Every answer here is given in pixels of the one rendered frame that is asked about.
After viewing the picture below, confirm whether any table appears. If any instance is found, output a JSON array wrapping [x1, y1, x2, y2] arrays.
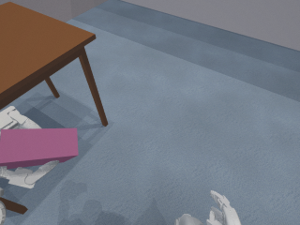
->
[[0, 2, 108, 214]]

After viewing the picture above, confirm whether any robot right hand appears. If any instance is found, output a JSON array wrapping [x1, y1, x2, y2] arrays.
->
[[206, 190, 242, 225]]

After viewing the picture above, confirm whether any right robot thigh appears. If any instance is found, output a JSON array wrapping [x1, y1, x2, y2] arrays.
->
[[174, 216, 204, 225]]

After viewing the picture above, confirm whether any robot left hand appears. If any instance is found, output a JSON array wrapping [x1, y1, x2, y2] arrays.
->
[[0, 106, 60, 188]]

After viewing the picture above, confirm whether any sponge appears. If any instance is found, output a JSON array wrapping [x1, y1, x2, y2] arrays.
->
[[0, 127, 79, 169]]

